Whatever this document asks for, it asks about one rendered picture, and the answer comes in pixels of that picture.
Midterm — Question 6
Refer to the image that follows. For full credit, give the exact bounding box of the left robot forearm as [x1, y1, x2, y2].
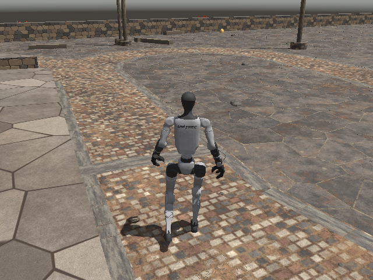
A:
[152, 139, 163, 158]

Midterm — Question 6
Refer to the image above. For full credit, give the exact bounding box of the robot right hand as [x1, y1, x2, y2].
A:
[212, 165, 225, 179]

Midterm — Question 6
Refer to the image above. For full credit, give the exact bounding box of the robot right upper arm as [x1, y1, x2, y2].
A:
[200, 118, 216, 151]

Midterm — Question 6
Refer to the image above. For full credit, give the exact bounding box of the left robot shin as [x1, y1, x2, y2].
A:
[164, 194, 173, 234]

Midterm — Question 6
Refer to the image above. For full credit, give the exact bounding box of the robot left upper arm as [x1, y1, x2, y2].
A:
[158, 117, 176, 148]

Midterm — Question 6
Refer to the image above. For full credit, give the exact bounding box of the right robot forearm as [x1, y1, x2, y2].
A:
[210, 142, 223, 167]

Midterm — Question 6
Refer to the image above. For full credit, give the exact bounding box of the robot left thigh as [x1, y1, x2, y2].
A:
[166, 163, 178, 204]

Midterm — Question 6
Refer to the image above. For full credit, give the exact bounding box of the robot left hand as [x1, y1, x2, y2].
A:
[151, 156, 164, 166]

